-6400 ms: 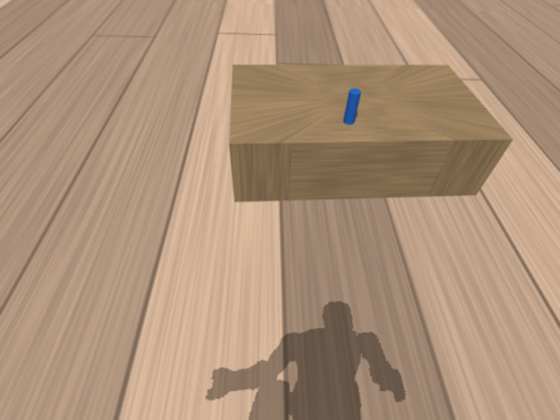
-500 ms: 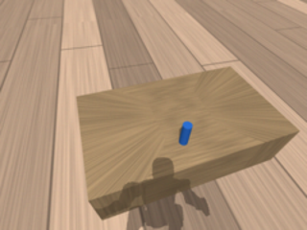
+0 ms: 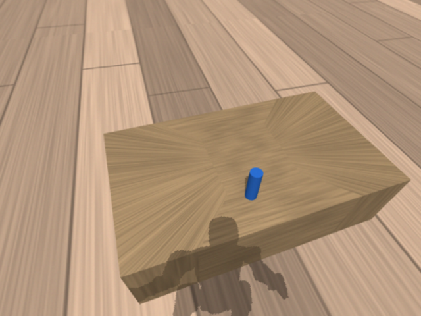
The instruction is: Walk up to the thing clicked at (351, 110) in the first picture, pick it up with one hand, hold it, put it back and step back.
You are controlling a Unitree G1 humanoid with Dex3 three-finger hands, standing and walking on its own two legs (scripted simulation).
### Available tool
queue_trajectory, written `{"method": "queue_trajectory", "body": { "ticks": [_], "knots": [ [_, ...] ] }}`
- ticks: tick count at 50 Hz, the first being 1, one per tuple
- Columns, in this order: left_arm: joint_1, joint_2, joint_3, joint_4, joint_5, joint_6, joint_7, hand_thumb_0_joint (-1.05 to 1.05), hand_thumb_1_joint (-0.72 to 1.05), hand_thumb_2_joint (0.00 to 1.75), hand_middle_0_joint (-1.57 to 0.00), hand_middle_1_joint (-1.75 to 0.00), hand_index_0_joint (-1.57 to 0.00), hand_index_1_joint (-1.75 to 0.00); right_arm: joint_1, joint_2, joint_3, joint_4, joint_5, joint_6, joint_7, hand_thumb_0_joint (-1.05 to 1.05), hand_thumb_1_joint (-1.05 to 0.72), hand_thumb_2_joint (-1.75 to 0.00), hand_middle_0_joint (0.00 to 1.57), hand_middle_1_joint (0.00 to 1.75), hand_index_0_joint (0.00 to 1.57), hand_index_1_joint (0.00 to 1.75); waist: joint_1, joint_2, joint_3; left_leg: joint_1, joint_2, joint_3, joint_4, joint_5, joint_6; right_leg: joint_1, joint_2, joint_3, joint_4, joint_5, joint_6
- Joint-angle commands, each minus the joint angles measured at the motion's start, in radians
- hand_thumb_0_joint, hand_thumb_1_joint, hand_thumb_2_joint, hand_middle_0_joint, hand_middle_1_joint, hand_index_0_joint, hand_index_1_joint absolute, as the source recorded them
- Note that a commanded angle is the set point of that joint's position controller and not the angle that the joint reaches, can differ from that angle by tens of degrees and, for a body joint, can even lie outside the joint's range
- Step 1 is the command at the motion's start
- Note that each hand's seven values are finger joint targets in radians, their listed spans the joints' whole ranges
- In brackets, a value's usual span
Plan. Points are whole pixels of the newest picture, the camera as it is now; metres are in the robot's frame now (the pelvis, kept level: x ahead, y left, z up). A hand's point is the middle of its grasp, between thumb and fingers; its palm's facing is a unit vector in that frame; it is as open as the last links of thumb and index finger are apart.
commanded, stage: stand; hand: right
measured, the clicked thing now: (253, 184) +0.66 -0.19 -0.35
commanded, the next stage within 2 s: walk up in 0.92 s
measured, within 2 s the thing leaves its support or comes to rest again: neither
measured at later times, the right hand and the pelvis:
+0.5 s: hand out of the picture +0.07 -0.25 -0.16, palm faces -0.02 +0.94 -0.33, open 7.4 cm; pelvis +0.00 +0.00 +0.00, yaw +0 degrees
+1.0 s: hand out of the picture +0.06 -0.26 -0.16, palm faces -0.01 +0.93 -0.37, open 7.3 cm; pelvis +0.00 +0.00 -0.01, yaw +1 degrees
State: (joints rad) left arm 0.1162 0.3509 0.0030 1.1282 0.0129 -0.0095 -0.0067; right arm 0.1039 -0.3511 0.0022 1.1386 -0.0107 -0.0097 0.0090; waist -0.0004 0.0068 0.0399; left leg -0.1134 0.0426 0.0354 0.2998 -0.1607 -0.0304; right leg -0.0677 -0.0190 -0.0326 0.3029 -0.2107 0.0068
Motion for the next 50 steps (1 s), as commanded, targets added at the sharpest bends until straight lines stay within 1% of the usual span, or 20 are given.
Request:
{"method": "queue_trajectory", "body": {
  "ticks": [1,2,4,6,10,15,16,21,25,28,31,35,38,43,45,46,47,48,49,50],
  "knots": [
    [-0.029,0.218,0.041,-0.058,-0.004,-0.021,0.017,0.0,0.9,0.9,-0.2,-0.3,-0.2,-0.3,-0.046,-0.207,-0.037,-0.059,0.002,-0.02,-0.017,0.0,-0.9,-0.9,0.2,0.3,0.2,0.3,0.001,-0.016,-0.076,0.062,0.11,-0.087,-0.016,0.22,0.038,-0.03,-0.12,0.079,-0.04,0.228,-0.023],
    [-0.037,0.218,0.041,-0.059,-0.004,-0.022,0.018,0.0,0.9,0.9,-0.2,-0.3,-0.2,-0.3,-0.035,-0.212,-0.037,-0.058,0.001,-0.02,-0.018,0.0,-0.9,-0.9,0.2,0.3,0.2,0.3,-0.003,-0.009,-0.084,0.056,0.106,-0.079,-0.011,0.201,0.041,-0.014,-0.13,0.091,-0.046,0.223,-0.024],
    [-0.037,0.221,0.042,-0.06,-0.004,-0.022,0.018,0.0,0.9,0.9,-0.2,-0.3,-0.2,-0.3,-0.036,-0.207,-0.037,-0.059,0.001,-0.02,-0.018,0.0,-0.9,-0.9,0.2,0.3,0.2,0.3,-0.005,-0.013,-0.082,0.064,0.108,-0.081,-0.011,0.209,0.039,-0.023,-0.128,0.089,-0.039,0.226,-0.026],
    [-0.04,0.218,0.042,-0.06,-0.007,-0.021,0.018,0.0,0.9,0.9,-0.2,-0.3,-0.2,-0.3,-0.036,-0.205,-0.035,-0.057,0.001,-0.019,-0.017,0.0,-0.9,-0.9,0.2,0.3,0.2,0.3,-0.003,-0.008,-0.071,0.048,0.105,-0.08,-0.02,0.178,0.038,-0.021,-0.127,0.09,-0.047,0.197,-0.025],
    [-0.039,0.22,0.041,-0.058,-0.005,-0.021,0.018,0.0,0.9,0.9,-0.2,-0.3,-0.2,-0.3,-0.038,-0.205,-0.036,-0.058,0.0,-0.018,-0.016,0.0,-0.9,-0.9,0.2,0.3,0.2,0.3,-0.003,-0.019,-0.059,0.04,0.105,-0.085,-0.024,0.167,0.037,-0.028,-0.124,0.087,-0.052,0.176,-0.024],
    [-0.021,0.216,0.039,-0.06,-0.005,-0.024,0.017,0.0,0.9,0.9,-0.2,-0.3,-0.2,-0.3,-0.039,-0.211,-0.038,-0.058,0.002,-0.02,-0.015,0.0,-0.9,-0.9,0.2,0.3,0.2,0.3,0.002,-0.009,-0.076,0.064,0.109,-0.083,-0.012,0.209,0.041,-0.021,-0.126,0.088,-0.05,0.232,-0.022],
    [-0.035,0.222,0.041,-0.063,-0.005,-0.023,0.018,0.0,0.9,0.9,-0.2,-0.3,-0.2,-0.3,-0.032,-0.205,-0.036,-0.06,0.001,-0.02,-0.016,0.0,-0.9,-0.9,0.2,0.3,0.2,0.3,-0.004,-0.013,-0.078,0.059,0.105,-0.079,-0.013,0.201,0.04,-0.014,-0.128,0.092,-0.05,0.227,-0.025],
    [-0.035,0.222,0.042,-0.065,-0.002,-0.023,0.02,0.0,0.9,0.9,-0.2,-0.3,-0.2,-0.3,-0.037,-0.209,-0.037,-0.062,0.001,-0.019,-0.017,0.0,-0.9,-0.9,0.2,0.3,0.2,0.3,-0.002,-0.012,-0.08,0.063,0.11,-0.082,-0.013,0.207,0.044,-0.014,-0.127,0.087,-0.047,0.232,-0.024],
    [-0.022,0.218,0.04,-0.061,-0.003,-0.022,0.019,0.0,0.9,0.9,-0.2,-0.3,-0.2,-0.3,-0.037,-0.212,-0.041,-0.063,0.001,-0.016,-0.016,0.0,-0.9,-0.9,0.2,0.3,0.2,0.3,-0.003,-0.026,-0.057,0.055,0.108,-0.083,-0.021,0.169,0.044,-0.032,-0.121,0.082,-0.056,0.189,-0.021],
    [-0.025,0.21,0.04,-0.061,-0.005,-0.02,0.017,0.0,0.9,0.9,-0.2,-0.3,-0.2,-0.3,-0.038,-0.218,-0.04,-0.06,0.0,-0.019,-0.016,0.0,-0.9,-0.9,0.2,0.3,0.2,0.3,0.0,0.012,-0.047,0.041,0.102,-0.08,-0.027,0.143,0.042,-0.037,-0.122,0.092,-0.061,0.158,-0.023],
    [-0.024,0.222,0.044,-0.061,-0.002,-0.018,0.017,0.0,0.9,0.9,-0.2,-0.3,-0.2,-0.3,-0.039,-0.209,-0.041,-0.063,-0.001,-0.019,-0.016,0.0,-0.9,-0.9,0.2,0.3,0.2,0.3,-0.001,-0.003,-0.057,0.047,0.105,-0.084,-0.033,0.137,0.04,-0.035,-0.121,0.089,-0.054,0.142,-0.026],
    [-0.027,0.216,0.041,-0.061,-0.004,-0.02,0.015,0.0,0.9,0.9,-0.2,-0.3,-0.2,-0.3,-0.028,-0.211,-0.041,-0.059,0.001,-0.02,-0.015,0.0,-0.9,-0.9,0.2,0.3,0.2,0.3,-0.003,-0.006,-0.048,0.035,0.102,-0.087,-0.035,0.13,0.041,-0.035,-0.122,0.091,-0.06,0.134,-0.022],
    [-0.023,0.218,0.04,-0.063,-0.004,-0.021,0.015,0.0,0.9,0.9,-0.2,-0.3,-0.2,-0.3,-0.036,-0.212,-0.041,-0.061,0.001,-0.022,-0.016,0.0,-0.9,-0.9,0.2,0.3,0.2,0.3,0.0,0.0,-0.068,0.06,0.109,-0.089,-0.026,0.18,0.042,-0.031,-0.125,0.092,-0.049,0.174,-0.025],
    [-0.024,0.219,0.04,-0.065,-0.002,-0.02,0.016,0.0,0.9,0.9,-0.2,-0.3,-0.2,-0.3,-0.03,-0.21,-0.04,-0.062,-0.001,-0.023,-0.019,0.0,-0.9,-0.9,0.2,0.3,0.2,0.3,0.0,-0.001,-0.087,0.064,0.109,-0.083,-0.018,0.21,0.045,-0.019,-0.128,0.09,-0.039,0.213,-0.024],
    [-0.022,0.216,0.039,-0.062,-0.003,-0.019,0.016,0.0,0.9,0.9,-0.2,-0.3,-0.2,-0.3,-0.036,-0.217,-0.041,-0.06,0.001,-0.022,-0.019,0.0,-0.9,-0.9,0.2,0.3,0.2,0.3,0.004,-0.004,-0.078,0.068,0.11,-0.086,-0.019,0.212,0.044,-0.024,-0.124,0.087,-0.039,0.203,-0.023],
    [-0.07,0.317,0.14,-0.169,0.057,0.017,-0.022,0.0,0.9,0.9,-0.2,-0.3,-0.2,-0.3,0.219,-0.324,-0.111,-0.05,0.002,-0.036,-0.053,0.0,-0.9,-0.9,0.2,0.3,0.2,0.3,-0.045,-0.138,-0.045,0.101,0.152,-0.21,0.025,0.095,0.128,-0.152,-0.019,-0.029,0.194,-0.063,-0.03],
    [-0.077,0.274,0.138,-0.197,0.062,0.046,-0.034,0.0,0.9,0.9,-0.2,-0.3,-0.2,-0.3,0.312,-0.39,-0.142,-0.037,-0.003,-0.041,-0.07,0.0,-0.9,-0.9,0.2,0.3,0.2,0.3,-0.076,-0.005,-0.018,0.188,0.281,-0.409,-0.046,-0.055,0.204,-0.38,0.001,0.015,0.378,-0.302,-0.025],
    [-0.069,0.274,0.146,-0.215,0.075,0.07,-0.042,0.0,0.9,0.9,-0.2,-0.3,-0.2,-0.3,0.32,-0.395,-0.156,-0.044,-0.006,-0.049,-0.084,0.0,-0.9,-0.9,0.2,0.3,0.2,0.3,-0.06,-0.026,0.028,0.135,0.355,-0.511,-0.095,-0.266,0.248,-0.451,-0.033,0.116,0.555,-0.329,-0.02],
    [-0.026,0.257,0.147,-0.234,0.074,0.082,-0.053,0.0,0.9,0.9,-0.2,-0.3,-0.2,-0.3,0.252,-0.412,-0.168,-0.08,-0.005,-0.057,-0.095,0.0,-0.9,-0.9,0.2,0.3,0.2,0.3,-0.025,-0.01,0.031,0.092,0.398,-0.529,-0.111,-0.329,0.269,-0.498,-0.072,0.156,0.653,-0.296,-0.022],
    [0.004,0.248,0.151,-0.247,0.064,0.087,-0.064,0.0,0.9,0.9,-0.2,-0.3,-0.2,-0.3,0.19,-0.399,-0.171,-0.122,-0.015,-0.065,-0.099,0.0,-0.9,-0.9,0.2,0.3,0.2,0.3,0.006,0.009,0.03,0.044,0.389,-0.502,-0.105,-0.318,0.266,-0.496,-0.103,0.193,0.701,-0.268,-0.029]
  ]
}}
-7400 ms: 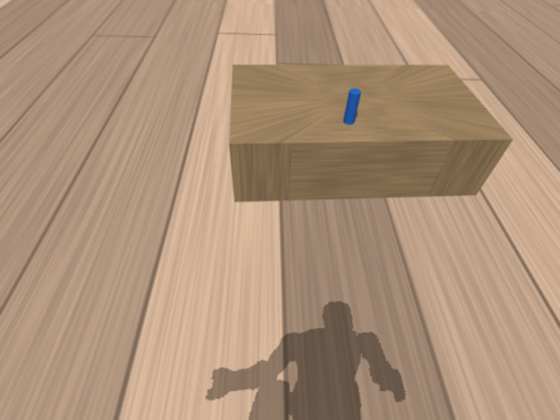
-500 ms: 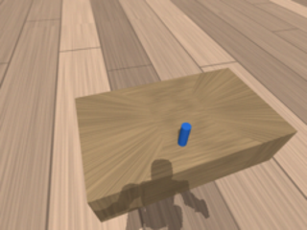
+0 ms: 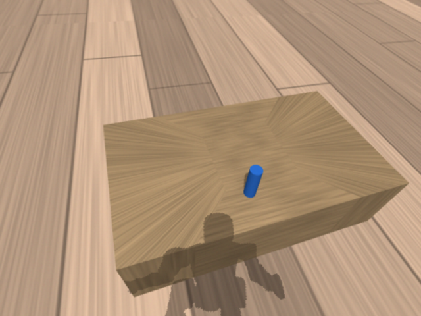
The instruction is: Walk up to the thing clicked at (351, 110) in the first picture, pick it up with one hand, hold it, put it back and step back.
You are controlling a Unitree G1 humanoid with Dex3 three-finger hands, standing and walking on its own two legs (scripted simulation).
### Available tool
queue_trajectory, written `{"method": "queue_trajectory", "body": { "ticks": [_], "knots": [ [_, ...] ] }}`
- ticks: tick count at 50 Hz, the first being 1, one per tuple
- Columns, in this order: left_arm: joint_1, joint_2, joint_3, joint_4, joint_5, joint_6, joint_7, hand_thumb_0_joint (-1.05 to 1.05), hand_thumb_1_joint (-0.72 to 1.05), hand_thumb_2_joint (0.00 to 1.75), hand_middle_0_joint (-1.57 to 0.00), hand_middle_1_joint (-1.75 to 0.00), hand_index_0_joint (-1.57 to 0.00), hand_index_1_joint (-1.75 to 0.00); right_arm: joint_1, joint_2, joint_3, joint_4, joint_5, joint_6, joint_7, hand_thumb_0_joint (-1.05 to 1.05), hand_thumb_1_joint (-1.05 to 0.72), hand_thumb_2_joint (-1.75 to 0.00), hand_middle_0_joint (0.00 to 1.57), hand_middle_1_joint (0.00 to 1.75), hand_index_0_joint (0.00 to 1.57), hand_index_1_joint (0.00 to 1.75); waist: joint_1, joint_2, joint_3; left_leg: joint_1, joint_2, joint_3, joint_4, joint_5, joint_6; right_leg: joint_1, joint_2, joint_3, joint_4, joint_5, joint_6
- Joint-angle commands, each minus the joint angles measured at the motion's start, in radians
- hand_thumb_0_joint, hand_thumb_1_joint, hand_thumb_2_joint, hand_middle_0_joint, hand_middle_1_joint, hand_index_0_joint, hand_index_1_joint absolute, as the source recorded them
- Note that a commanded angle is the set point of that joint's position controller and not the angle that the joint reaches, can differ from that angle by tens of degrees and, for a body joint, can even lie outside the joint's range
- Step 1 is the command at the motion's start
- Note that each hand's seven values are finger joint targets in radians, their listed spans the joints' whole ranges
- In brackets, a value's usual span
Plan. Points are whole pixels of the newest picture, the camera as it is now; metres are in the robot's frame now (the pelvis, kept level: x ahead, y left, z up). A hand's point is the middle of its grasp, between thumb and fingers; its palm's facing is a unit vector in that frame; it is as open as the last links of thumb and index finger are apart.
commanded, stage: walk up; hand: right
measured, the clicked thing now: (252, 181) +0.66 -0.20 -0.34
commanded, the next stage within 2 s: none
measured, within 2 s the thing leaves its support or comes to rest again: neither
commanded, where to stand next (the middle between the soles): +0.15 -0.14 m, yaw +17 degrees
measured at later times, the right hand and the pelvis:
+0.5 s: hand (402, 307) +0.18 -0.43 -0.14, palm faces -0.17 +0.85 -0.50, open 7.4 cm; pelvis +0.07 -0.14 -0.02, yaw +7 degrees
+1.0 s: hand (360, 255) +0.30 -0.41 -0.17, palm faces -0.29 +0.90 -0.33, open 7.4 cm; pelvis +0.11 -0.19 -0.02, yaw +16 degrees
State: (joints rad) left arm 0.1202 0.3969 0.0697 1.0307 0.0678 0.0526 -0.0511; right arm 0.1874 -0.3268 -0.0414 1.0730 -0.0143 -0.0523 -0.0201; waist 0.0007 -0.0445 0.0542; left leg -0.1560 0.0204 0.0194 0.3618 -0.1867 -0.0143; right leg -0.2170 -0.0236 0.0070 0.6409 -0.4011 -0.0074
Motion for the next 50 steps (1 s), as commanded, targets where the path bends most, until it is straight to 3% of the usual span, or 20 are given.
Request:
{"method": "queue_trajectory", "body": {
  "ticks": [1,7,11,12,13,15,18,23,26,28,29,30,31,34,39,41,42,43,47,50],
  "knots": [
    [0.019,0.197,0.088,-0.165,-0.001,0.029,-0.032,0.0,0.9,0.9,-0.2,-0.3,-0.2,-0.3,0.05,-0.411,-0.129,-0.09,-0.019,-0.029,-0.073,0.0,-0.9,-0.9,0.2,0.3,0.2,0.3,0.031,0.112,0.018,0.05,0.391,-0.437,-0.154,-0.261,0.242,-0.343,-0.119,0.174,0.386,-0.052,-0.019],
    [-0.016,0.192,0.102,-0.259,-0.004,0.03,-0.065,0.0,0.9,0.9,-0.2,-0.3,-0.2,-0.3,0.106,-0.39,-0.133,-0.168,-0.048,-0.03,-0.066,0.0,-0.9,-0.9,0.2,0.3,0.2,0.3,-0.012,0.204,0.03,-0.118,0.238,-0.246,-0.035,-0.165,0.21,-0.201,-0.07,0.074,0.181,-0.051,0.005],
    [0.254,0.211,0.126,-0.202,-0.004,0.023,-0.051,0.0,0.9,0.9,-0.2,-0.3,-0.2,-0.3,-0.032,-0.378,-0.125,-0.231,-0.04,-0.012,-0.069,0.0,-0.9,-0.9,0.2,0.3,0.2,0.3,0.157,0.112,-0.068,-0.336,0.117,-0.086,0.248,-0.187,0.13,0.143,0.0,-0.095,-0.056,0.096,-0.012],
    [0.372,0.262,0.142,-0.174,0.01,0.014,-0.038,0.0,0.9,0.9,-0.2,-0.3,-0.2,-0.3,-0.013,-0.294,-0.1,-0.242,-0.038,-0.004,-0.075,0.0,-0.9,-0.9,0.2,0.3,0.2,0.3,0.216,-0.121,-0.077,-0.435,0.016,0.002,0.53,-0.263,0.088,0.232,-0.031,-0.027,-0.172,0.032,-0.01],
    [0.362,0.35,0.157,-0.209,0.025,0.006,-0.029,0.0,0.9,0.9,-0.2,-0.3,-0.2,-0.3,0.046,-0.232,-0.073,-0.26,-0.024,0.001,-0.081,0.0,-0.9,-0.9,0.2,0.3,0.2,0.3,0.208,-0.361,-0.022,-0.606,-0.108,-0.011,0.755,-0.532,0.037,0.173,-0.232,0.358,-0.359,-0.155,-0.07],
    [0.057,0.403,0.145,-0.33,0.009,0.01,-0.022,0.0,0.9,0.9,-0.2,-0.3,-0.2,-0.3,0.163,-0.33,-0.108,-0.231,-0.008,-0.002,-0.096,0.0,-0.9,-0.9,0.2,0.3,0.2,0.3,0.049,-0.275,0.016,-0.51,-0.002,-0.055,0.871,-0.427,0.051,-0.046,-0.367,0.633,-0.542,-0.498,-0.235],
    [0.053,0.275,0.107,-0.321,-0.004,-0.009,-0.013,0.0,0.9,0.9,-0.2,-0.3,-0.2,-0.3,0.187,-0.338,-0.097,-0.173,0.019,-0.004,-0.064,0.0,-0.9,-0.9,0.2,0.3,0.2,0.3,0.032,-0.106,0.075,-0.423,0.051,-0.051,0.74,-0.301,0.047,-0.067,-0.218,0.254,-0.348,-0.172,-0.192],
    [0.139,0.259,0.081,-0.272,-0.031,-0.072,0.028,0.0,0.9,0.9,-0.2,-0.3,-0.2,-0.3,0.136,-0.242,-0.062,-0.241,-0.001,-0.011,-0.009,0.0,-0.9,-0.9,0.2,0.3,0.2,0.3,0.029,-0.039,0.014,-0.295,0.056,-0.081,0.453,-0.272,0.065,0.008,-0.319,0.226,-0.232,0.378,-0.248],
    [0.104,0.26,0.061,-0.275,-0.059,-0.074,0.035,0.0,0.9,0.9,-0.2,-0.3,-0.2,-0.3,0.177,-0.241,-0.065,-0.237,-0.007,-0.015,-0.004,0.0,-0.9,-0.9,0.2,0.3,0.2,0.3,-0.02,0.015,-0.045,-0.114,-0.01,-0.015,0.216,-0.075,0.073,-0.007,-0.291,0.102,-0.06,0.599,-0.201],
    [0.112,0.204,0.03,-0.285,-0.078,-0.072,0.039,0.0,0.9,0.9,-0.2,-0.3,-0.2,-0.3,0.206,-0.304,-0.09,-0.236,-0.021,-0.016,-0.011,0.0,-0.9,-0.9,0.2,0.3,0.2,0.3,-0.046,0.147,-0.11,0.084,0.031,-0.11,0.1,0.178,0.126,-0.113,-0.183,-0.008,0.166,0.539,-0.099],
    [0.149,0.152,0.019,-0.291,-0.092,-0.071,0.041,0.0,0.9,0.9,-0.2,-0.3,-0.2,-0.3,0.16,-0.375,-0.106,-0.275,-0.024,-0.018,-0.014,0.0,-0.9,-0.9,0.2,0.3,0.2,0.3,-0.016,0.313,-0.129,0.163,0.226,-0.43,0.069,0.363,0.216,-0.268,-0.03,-0.087,0.336,0.237,-0.012],
    [0.177,0.18,0.036,-0.26,-0.09,-0.051,0.051,0.0,0.9,0.9,-0.2,-0.3,-0.2,-0.3,0.11,-0.388,-0.098,-0.303,-0.013,-0.016,-0.015,0.0,-0.9,-0.9,0.2,0.3,0.2,0.3,0.003,0.267,-0.132,0.063,0.334,-0.569,0.053,0.283,0.332,-0.223,-0.008,-0.011,0.339,-0.23,-0.003],
    [0.175,0.214,0.037,-0.243,-0.085,-0.048,0.056,0.0,0.9,0.9,-0.2,-0.3,-0.2,-0.3,0.07,-0.382,-0.098,-0.298,-0.001,-0.014,-0.016,0.0,-0.9,-0.9,0.2,0.3,0.2,0.3,0.014,0.247,-0.1,-0.027,0.362,-0.58,0.056,0.245,0.375,-0.163,-0.05,0.049,0.37,-0.273,-0.001],
    [0.136,0.2,0.042,-0.222,-0.074,-0.05,0.047,0.0,0.9,0.9,-0.2,-0.3,-0.2,-0.3,0.023,-0.31,-0.066,-0.313,0.002,0.001,-0.019,0.0,-0.9,-0.9,0.2,0.3,0.2,0.3,0.024,0.156,-0.045,-0.096,0.215,-0.325,0.099,0.324,0.249,-0.166,-0.055,0.024,0.279,-0.184,-0.021],
    [0.204,0.185,0.043,-0.185,-0.071,-0.085,0.071,0.0,0.9,0.9,-0.2,-0.3,-0.2,-0.3,-0.029,-0.316,-0.075,-0.333,0.007,0.045,0.003,0.0,-0.9,-0.9,0.2,0.3,0.2,0.3,0.047,0.171,-0.137,-0.092,0.099,-0.186,0.301,0.418,0.167,0.024,0.01,-0.078,-0.105,0.159,-0.013],
    [0.232,0.302,0.066,-0.183,-0.045,-0.102,0.09,0.0,0.9,0.9,-0.2,-0.3,-0.2,-0.3,-0.072,-0.253,-0.065,-0.374,0.017,0.062,0.015,0.0,-0.9,-0.9,0.2,0.3,0.2,0.3,0.069,-0.013,-0.104,-0.299,-0.033,-0.124,0.51,0.205,0.072,0.102,-0.188,0.185,-0.178,0.357,-0.091],
    [0.194,0.351,0.077,-0.2,-0.043,-0.107,0.096,0.0,0.9,0.9,-0.2,-0.3,-0.2,-0.3,-0.049,-0.211,-0.056,-0.374,0.002,0.074,0.012,0.0,-0.9,-0.9,0.2,0.3,0.2,0.3,0.051,-0.139,-0.052,-0.421,-0.116,-0.108,0.644,-0.354,0.039,0.082,-0.403,0.412,-0.27,0.449,-0.191],
    [0.159,0.403,0.087,-0.217,-0.04,-0.108,0.098,0.0,0.9,0.9,-0.2,-0.3,-0.2,-0.3,-0.062,-0.266,-0.078,-0.38,-0.01,0.091,0.005,0.0,-0.9,-0.9,0.2,0.3,0.2,0.3,0.059,-0.172,-0.045,-0.429,-0.067,-0.194,0.81,-0.454,0.036,0.028,-0.509,0.522,-0.272,0.515,-0.32],
    [0.08,0.284,0.059,-0.232,-0.051,-0.115,0.11,0.0,0.9,0.9,-0.2,-0.3,-0.2,-0.3,0.004,-0.26,-0.089,-0.32,0.003,0.089,0.03,0.0,-0.9,-0.9,0.2,0.3,0.2,0.3,0.002,-0.107,-0.011,-0.427,-0.061,-0.172,0.833,-0.287,0.018,0.059,-0.281,0.133,-0.153,0.689,-0.193],
    [0.139,0.287,0.059,-0.236,-0.036,-0.117,0.105,0.0,0.9,0.9,-0.2,-0.3,-0.2,-0.3,-0.048,-0.246,-0.082,-0.331,0.003,0.088,0.041,0.0,-0.9,-0.9,0.2,0.3,0.2,0.3,0.052,-0.156,-0.034,-0.425,-0.047,-0.115,0.677,-0.244,0.002,0.146,-0.236,0.077,-0.13,0.67,-0.177]
  ]
}}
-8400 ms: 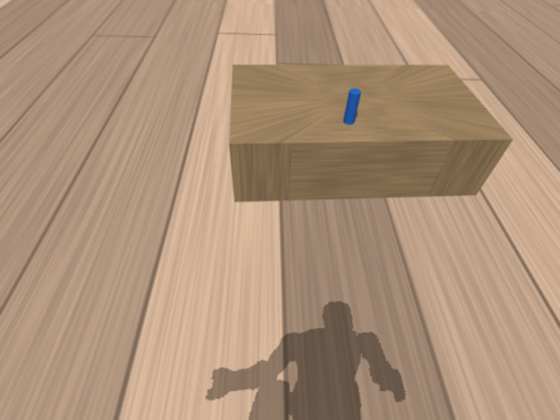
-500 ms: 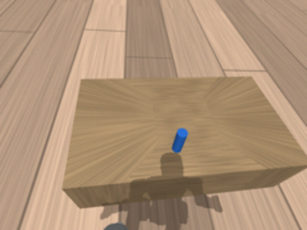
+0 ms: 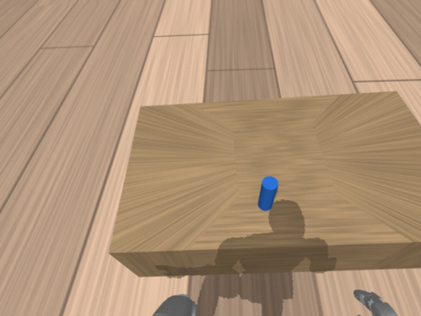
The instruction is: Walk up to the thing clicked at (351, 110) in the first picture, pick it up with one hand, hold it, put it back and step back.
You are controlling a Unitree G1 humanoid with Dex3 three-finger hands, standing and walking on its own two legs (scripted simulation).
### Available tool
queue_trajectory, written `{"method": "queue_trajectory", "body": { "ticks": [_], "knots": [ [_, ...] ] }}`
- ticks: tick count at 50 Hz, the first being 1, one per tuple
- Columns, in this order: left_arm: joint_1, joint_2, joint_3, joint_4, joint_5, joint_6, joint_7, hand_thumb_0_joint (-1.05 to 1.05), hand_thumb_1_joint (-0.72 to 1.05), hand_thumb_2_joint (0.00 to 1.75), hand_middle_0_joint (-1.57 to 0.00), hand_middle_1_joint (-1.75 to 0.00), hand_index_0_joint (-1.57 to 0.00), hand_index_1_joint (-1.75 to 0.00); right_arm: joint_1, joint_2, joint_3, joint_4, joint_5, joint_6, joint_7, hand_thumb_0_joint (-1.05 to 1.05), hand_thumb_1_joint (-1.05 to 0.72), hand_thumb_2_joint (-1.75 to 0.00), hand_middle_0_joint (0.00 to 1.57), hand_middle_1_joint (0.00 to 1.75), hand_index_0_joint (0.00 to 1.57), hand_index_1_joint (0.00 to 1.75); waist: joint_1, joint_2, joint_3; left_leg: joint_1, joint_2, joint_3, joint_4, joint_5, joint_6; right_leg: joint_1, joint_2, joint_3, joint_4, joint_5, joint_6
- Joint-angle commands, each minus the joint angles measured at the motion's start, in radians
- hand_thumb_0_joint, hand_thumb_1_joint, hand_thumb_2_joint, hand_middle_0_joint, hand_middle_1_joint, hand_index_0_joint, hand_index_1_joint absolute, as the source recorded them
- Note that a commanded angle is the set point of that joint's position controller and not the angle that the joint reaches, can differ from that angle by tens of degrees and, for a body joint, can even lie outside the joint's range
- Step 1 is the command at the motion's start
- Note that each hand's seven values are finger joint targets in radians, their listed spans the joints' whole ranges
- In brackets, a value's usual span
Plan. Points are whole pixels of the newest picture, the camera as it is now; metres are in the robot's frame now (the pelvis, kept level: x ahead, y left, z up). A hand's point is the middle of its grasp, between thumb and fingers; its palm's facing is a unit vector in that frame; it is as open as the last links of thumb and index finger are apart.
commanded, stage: walk up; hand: right
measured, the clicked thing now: (267, 194) +0.53 -0.17 -0.32
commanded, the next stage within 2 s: stand in 1.60 s
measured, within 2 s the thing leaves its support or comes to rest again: neither
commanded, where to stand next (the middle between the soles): +0.05 +0.03 m, yaw +2 degrees
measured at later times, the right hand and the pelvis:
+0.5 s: hand out of the picture +0.12 -0.22 -0.15, palm faces -0.09 +0.93 -0.36, open 7.4 cm; pelvis -0.02 +0.03 -0.01, yaw +4 degrees
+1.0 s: hand out of the picture +0.09 -0.21 -0.13, palm faces -0.07 +0.94 -0.33, open 7.4 cm; pelvis -0.01 +0.03 +0.02, yaw +3 degrees
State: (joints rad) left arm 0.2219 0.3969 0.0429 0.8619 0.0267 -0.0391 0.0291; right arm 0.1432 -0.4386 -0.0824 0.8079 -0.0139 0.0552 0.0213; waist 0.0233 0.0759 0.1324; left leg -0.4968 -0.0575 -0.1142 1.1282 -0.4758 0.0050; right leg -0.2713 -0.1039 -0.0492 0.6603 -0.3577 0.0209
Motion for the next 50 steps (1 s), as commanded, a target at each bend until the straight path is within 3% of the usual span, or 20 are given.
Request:
{"method": "queue_trajectory", "body": {
  "ticks": [1,4,8,9,10,11,12,15,18,21,22,23,24,25,27,29,30,33,40,50],
  "knots": [
    [0.049,0.289,0.091,-0.071,0.009,-0.023,0.022,0.0,0.9,0.9,-0.2,-0.3,-0.2,-0.3,-0.013,-0.126,-0.036,-0.068,0.006,-0.025,0.0,0.0,-0.9,-0.9,0.2,0.3,0.2,0.3,0.042,-0.304,-0.13,-0.087,0.039,0.039,-0.169,0.037,-0.021,0.257,-0.158,0.131,-0.136,0.626,-0.214],
    [0.031,0.301,0.093,-0.089,0.005,-0.013,0.01,0.0,0.9,0.9,-0.2,-0.3,-0.2,-0.3,-0.034,-0.125,-0.038,-0.061,0.003,-0.04,0.0,0.0,-0.9,-0.9,0.2,0.3,0.2,0.3,0.045,-0.339,-0.145,0.027,0.061,0.108,-0.353,0.029,-0.017,0.206,-0.173,0.11,-0.094,0.629,-0.223],
    [-0.025,0.267,0.07,-0.108,-0.021,0.012,0.0,0.0,0.9,0.9,-0.2,-0.3,-0.2,-0.3,0.124,-0.154,-0.055,0.024,-0.008,-0.06,-0.008,0.0,-0.9,-0.9,0.2,0.3,0.2,0.3,-0.047,-0.203,-0.213,0.353,0.015,0.146,-0.641,0.307,0.031,0.029,-0.125,0.054,0.167,0.472,-0.148],
    [0.01,0.203,0.05,-0.11,-0.025,0.018,-0.001,0.0,0.9,0.9,-0.2,-0.3,-0.2,-0.3,0.147,-0.226,-0.075,0.021,-0.021,-0.066,-0.015,0.0,-0.9,-0.9,0.2,0.3,0.2,0.3,-0.064,0.017,-0.245,0.457,0.157,-0.078,-0.68,0.411,0.087,-0.118,-0.065,0.016,0.33,0.21,-0.085],
    [0.005,0.158,0.037,-0.121,-0.039,0.027,0.005,0.0,0.9,0.9,-0.2,-0.3,-0.2,-0.3,0.103,-0.286,-0.078,-0.016,-0.023,-0.071,-0.017,0.0,-0.9,-0.9,0.2,0.3,0.2,0.3,-0.04,0.178,-0.232,0.459,0.348,-0.392,-0.722,0.464,0.189,-0.275,0.083,0.01,0.371,-0.264,-0.041],
    [-0.034,0.235,0.054,-0.088,-0.034,0.035,0.023,0.0,0.9,0.9,-0.2,-0.3,-0.2,-0.3,0.091,-0.324,-0.082,-0.002,-0.006,-0.067,-0.016,0.0,-0.9,-0.9,0.2,0.3,0.2,0.3,-0.076,0.155,-0.221,0.291,0.42,-0.474,-0.763,0.316,0.308,-0.164,0.053,0.111,0.415,-0.362,-0.05],
    [-0.034,0.258,0.056,-0.072,-0.033,0.036,0.019,0.0,0.9,0.9,-0.2,-0.3,-0.2,-0.3,0.035,-0.287,-0.073,-0.006,-0.004,-0.061,-0.019,0.0,-0.9,-0.9,0.2,0.3,0.2,0.3,-0.045,0.104,-0.147,0.214,0.393,-0.403,-0.768,0.243,0.314,-0.149,0.023,0.115,0.416,-0.323,-0.051],
    [0.069,0.234,0.057,-0.002,-0.04,0.031,0.0,0.0,0.9,0.9,-0.2,-0.3,-0.2,-0.3,-0.059,-0.191,-0.027,-0.023,-0.002,-0.067,-0.028,0.0,-0.9,-0.9,0.2,0.3,0.2,0.3,0.011,0.099,-0.128,0.195,0.256,-0.149,-0.693,0.284,0.19,-0.123,0.027,0.077,0.293,-0.164,-0.049],
    [0.046,0.205,0.055,0.024,-0.03,0.026,-0.006,0.0,0.9,0.9,-0.2,-0.3,-0.2,-0.3,-0.043,-0.201,-0.026,0.006,-0.009,-0.064,-0.024,0.0,-0.9,-0.9,0.2,0.3,0.2,0.3,-0.009,0.125,-0.135,0.176,0.253,-0.157,-0.681,0.281,0.187,-0.034,0.057,0.028,0.12,-0.151,-0.036],
    [0.086,0.188,0.052,0.061,-0.014,0.005,0.0,0.0,0.9,0.9,-0.2,-0.3,-0.2,-0.3,-0.068,-0.169,-0.006,0.008,0.01,-0.051,-0.024,0.0,-0.9,-0.9,0.2,0.3,0.2,0.3,0.03,0.074,-0.158,0.157,0.224,-0.082,-0.548,0.344,0.141,0.112,0.09,0.017,-0.19,0.04,-0.049],
    [0.058,0.226,0.058,0.059,-0.001,-0.003,0.003,0.0,0.9,0.9,-0.2,-0.3,-0.2,-0.3,-0.064,-0.118,0.007,0.008,0.021,-0.051,-0.024,0.0,-0.9,-0.9,0.2,0.3,0.2,0.3,0.023,-0.013,-0.157,0.11,0.192,-0.056,-0.481,0.365,0.089,0.144,0.029,0.134,-0.236,0.087,-0.072],
    [0.026,0.264,0.063,0.049,0.009,-0.014,0.006,0.0,0.9,0.9,-0.2,-0.3,-0.2,-0.3,-0.049,-0.087,0.018,0.01,0.029,-0.051,-0.023,0.0,-0.9,-0.9,0.2,0.3,0.2,0.3,0.0,-0.131,-0.147,0.075,0.113,-0.006,-0.384,0.295,0.035,0.12,-0.118,0.361,-0.323,0.109,-0.125],
    [-0.074,0.319,0.063,0.032,0.004,-0.012,0.0,0.0,0.9,0.9,-0.2,-0.3,-0.2,-0.3,-0.051,-0.118,0.005,0.035,0.025,-0.046,-0.029,0.0,-0.9,-0.9,0.2,0.3,0.2,0.3,-0.021,-0.188,-0.113,0.151,0.051,0.056,-0.338,-0.014,0.019,-0.062,-0.239,0.451,-0.338,0.032,-0.229],
    [-0.157,0.306,0.058,0.013,0.004,-0.01,-0.007,0.0,0.9,0.9,-0.2,-0.3,-0.2,-0.3,-0.003,-0.139,-0.007,0.073,0.016,-0.047,-0.031,0.0,-0.9,-0.9,0.2,0.3,0.2,0.3,-0.06,-0.188,-0.088,0.273,0.087,0.049,-0.323,-0.028,0.014,-0.181,-0.247,0.434,-0.314,-0.003,-0.247],
    [-0.169,0.226,0.033,0.022,-0.008,-0.006,-0.014,0.0,0.9,0.9,-0.2,-0.3,-0.2,-0.3,0.008,-0.137,-0.005,0.101,0.02,-0.061,-0.022,0.0,-0.9,-0.9,0.2,0.3,0.2,0.3,-0.083,-0.13,-0.072,0.337,0.105,0.016,-0.552,0.15,0.033,-0.171,-0.103,0.215,-0.244,0.062,-0.132],
    [-0.132,0.189,0.026,0.046,-0.022,-0.006,-0.016,0.0,0.9,0.9,-0.2,-0.3,-0.2,-0.3,-0.046,-0.147,0.001,0.106,0.018,-0.078,-0.021,0.0,-0.9,-0.9,0.2,0.3,0.2,0.3,-0.03,-0.099,-0.125,0.3,0.189,-0.105,-0.668,0.377,0.077,-0.04,0.01,0.113,-0.141,0.182,-0.059],
    [-0.091,0.191,0.026,0.069,-0.024,-0.003,-0.019,0.0,0.9,0.9,-0.2,-0.3,-0.2,-0.3,-0.084,-0.158,0.006,0.098,0.013,-0.08,-0.021,0.0,-0.9,-0.9,0.2,0.3,0.2,0.3,-0.002,-0.096,-0.151,0.267,0.212,-0.129,-0.68,0.307,0.092,0.013,0.03,0.1,-0.146,0.128,-0.054],
    [-0.104,0.191,0.022,0.097,-0.019,-0.002,-0.025,0.0,0.9,0.9,-0.2,-0.3,-0.2,-0.3,-0.101,-0.141,0.023,0.126,0.008,-0.081,-0.014,0.0,-0.9,-0.9,0.2,0.3,0.2,0.3,-0.004,-0.095,-0.118,0.191,0.173,-0.077,-0.721,0.176,0.054,0.082,-0.007,0.147,-0.239,0.027,-0.071],
    [-0.151,0.191,0.011,0.14,-0.027,-0.003,-0.026,0.0,0.9,0.9,-0.2,-0.3,-0.2,-0.3,-0.112,-0.139,0.034,0.19,0.013,-0.09,-0.015,0.0,-0.9,-0.9,0.2,0.3,0.2,0.3,-0.008,-0.05,-0.177,0.294,0.17,-0.034,-0.76,0.361,0.035,0.144,-0.017,0.125,-0.289,0.2,-0.061],
    [-0.192,0.183,0.006,0.19,-0.024,0.004,-0.029,0.0,0.9,0.9,-0.2,-0.3,-0.2,-0.3,-0.123,-0.123,0.037,0.247,0.012,-0.085,-0.017,0.0,-0.9,-0.9,0.2,0.3,0.2,0.3,-0.016,-0.076,-0.154,0.322,0.17,-0.014,-0.82,0.342,0.019,0.152,-0.022,0.123,-0.368,0.176,-0.047]
  ]
}}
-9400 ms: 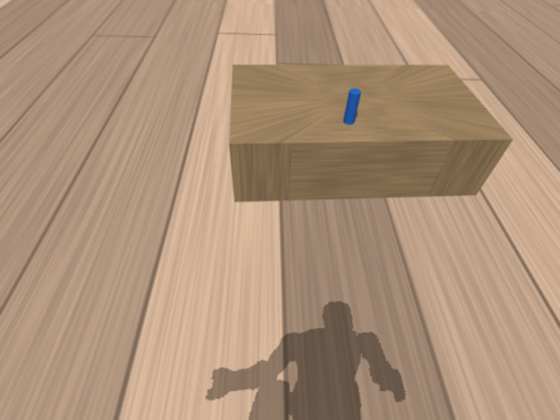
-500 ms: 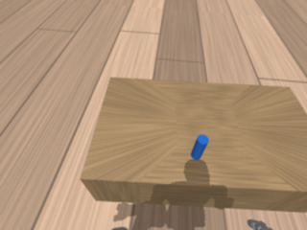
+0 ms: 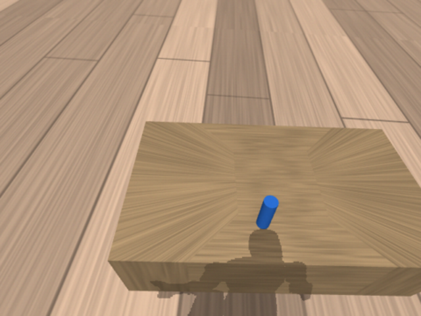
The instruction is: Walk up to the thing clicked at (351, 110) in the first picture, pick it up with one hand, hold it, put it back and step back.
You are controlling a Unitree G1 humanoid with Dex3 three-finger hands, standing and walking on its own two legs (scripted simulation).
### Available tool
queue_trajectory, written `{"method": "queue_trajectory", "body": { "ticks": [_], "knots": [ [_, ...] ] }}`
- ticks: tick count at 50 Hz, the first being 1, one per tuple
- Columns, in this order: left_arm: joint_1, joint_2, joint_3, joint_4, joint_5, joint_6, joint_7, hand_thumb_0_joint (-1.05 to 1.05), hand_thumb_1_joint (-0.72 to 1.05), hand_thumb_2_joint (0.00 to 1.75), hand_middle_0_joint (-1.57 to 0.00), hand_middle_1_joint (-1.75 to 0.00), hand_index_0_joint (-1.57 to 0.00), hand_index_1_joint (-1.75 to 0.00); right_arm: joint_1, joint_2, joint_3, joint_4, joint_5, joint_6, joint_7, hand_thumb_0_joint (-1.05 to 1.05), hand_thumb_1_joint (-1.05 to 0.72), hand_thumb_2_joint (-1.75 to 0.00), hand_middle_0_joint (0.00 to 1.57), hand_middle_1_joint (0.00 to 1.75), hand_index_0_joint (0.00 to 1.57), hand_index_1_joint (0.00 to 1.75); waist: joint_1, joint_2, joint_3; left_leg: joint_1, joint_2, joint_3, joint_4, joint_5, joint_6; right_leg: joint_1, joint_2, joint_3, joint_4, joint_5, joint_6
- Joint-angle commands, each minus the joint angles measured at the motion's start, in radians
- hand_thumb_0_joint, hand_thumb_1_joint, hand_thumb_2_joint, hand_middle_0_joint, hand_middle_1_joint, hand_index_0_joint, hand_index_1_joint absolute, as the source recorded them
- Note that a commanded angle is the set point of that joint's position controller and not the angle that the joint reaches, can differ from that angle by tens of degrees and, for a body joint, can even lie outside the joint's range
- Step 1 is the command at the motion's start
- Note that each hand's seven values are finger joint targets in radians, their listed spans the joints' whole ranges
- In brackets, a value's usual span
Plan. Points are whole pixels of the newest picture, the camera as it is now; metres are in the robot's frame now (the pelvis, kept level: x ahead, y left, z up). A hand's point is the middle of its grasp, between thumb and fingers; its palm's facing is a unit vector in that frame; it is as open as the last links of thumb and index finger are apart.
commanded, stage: walk up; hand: right
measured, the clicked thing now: (266, 213) +0.53 -0.23 -0.34
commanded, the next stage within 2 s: stand in 0.60 s
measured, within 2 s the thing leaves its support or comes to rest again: neither
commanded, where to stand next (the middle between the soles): +0.07 +0.00 m, yaw -1 degrees
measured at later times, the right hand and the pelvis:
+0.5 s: hand out of the picture +0.09 -0.25 -0.15, palm faces -0.01 +0.95 -0.32, open 7.4 cm; pelvis +0.01 +0.00 +0.00, yaw +0 degrees
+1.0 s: hand out of the picture +0.10 -0.26 -0.15, palm faces +0.00 +0.94 -0.34, open 7.4 cm; pelvis +0.02 -0.01 +0.00, yaw -1 degrees
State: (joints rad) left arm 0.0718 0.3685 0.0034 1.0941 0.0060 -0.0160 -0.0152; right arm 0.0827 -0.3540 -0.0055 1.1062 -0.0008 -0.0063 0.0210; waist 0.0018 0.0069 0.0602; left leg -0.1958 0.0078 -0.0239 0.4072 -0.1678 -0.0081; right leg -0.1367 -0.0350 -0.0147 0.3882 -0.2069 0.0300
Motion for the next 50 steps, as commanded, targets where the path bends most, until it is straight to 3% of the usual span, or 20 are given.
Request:
{"method": "queue_trajectory", "body": {
  "ticks": [1,19,36,46,50],
  "knots": [
    [-0.045,0.211,0.045,-0.039,-0.002,-0.019,0.015,0.0,0.9,0.9,-0.2,-0.3,-0.2,-0.3,-0.065,-0.212,-0.041,-0.051,-0.002,-0.023,-0.016,0.0,-0.9,-0.9,0.2,0.3,0.2,0.3,0.005,0.0,-0.082,0.018,0.102,-0.104,-0.102,0.024,0.029,0.019,-0.091,0.087,-0.102,0.031,-0.053],
    [-0.043,0.199,0.048,-0.009,0.001,-0.018,0.018,0.0,0.9,0.9,-0.2,-0.3,-0.2,-0.3,-0.057,-0.205,-0.044,-0.022,-0.004,-0.019,-0.02,0.0,-0.9,-0.9,0.2,0.3,0.2,0.3,-0.004,-0.003,-0.103,0.072,0.105,-0.08,-0.108,0.107,0.026,0.033,-0.094,0.079,-0.126,0.109,-0.041],
    [-0.01,0.195,0.042,-0.01,0.002,-0.018,0.019,0.0,0.9,0.9,-0.2,-0.3,-0.2,-0.3,-0.05,-0.213,-0.042,-0.017,-0.008,-0.025,-0.023,0.0,-0.9,-0.9,0.2,0.3,0.2,0.3,-0.003,0.012,-0.093,0.085,0.117,-0.082,-0.129,0.108,0.022,0.02,-0.101,0.086,-0.126,0.072,-0.04],
    [-0.001,0.203,0.042,-0.014,0.002,-0.021,0.021,0.0,0.9,0.9,-0.2,-0.3,-0.2,-0.3,-0.046,-0.205,-0.035,-0.018,-0.005,-0.028,-0.024,0.0,-0.9,-0.9,0.2,0.3,0.2,0.3,-0.004,-0.007,-0.102,0.102,0.121,-0.077,-0.115,0.213,0.021,0.049,-0.103,0.077,-0.111,0.172,-0.04],
    [-0.007,0.201,0.042,-0.019,0.001,-0.017,0.02,0.0,0.9,0.9,-0.2,-0.3,-0.2,-0.3,-0.04,-0.211,-0.036,-0.015,-0.004,-0.025,-0.026,0.0,-0.9,-0.9,0.2,0.3,0.2,0.3,-0.009,-0.002,-0.09,0.095,0.119,-0.072,-0.118,0.167,0.02,0.042,-0.102,0.082,-0.121,0.136,-0.042]
  ]
}}
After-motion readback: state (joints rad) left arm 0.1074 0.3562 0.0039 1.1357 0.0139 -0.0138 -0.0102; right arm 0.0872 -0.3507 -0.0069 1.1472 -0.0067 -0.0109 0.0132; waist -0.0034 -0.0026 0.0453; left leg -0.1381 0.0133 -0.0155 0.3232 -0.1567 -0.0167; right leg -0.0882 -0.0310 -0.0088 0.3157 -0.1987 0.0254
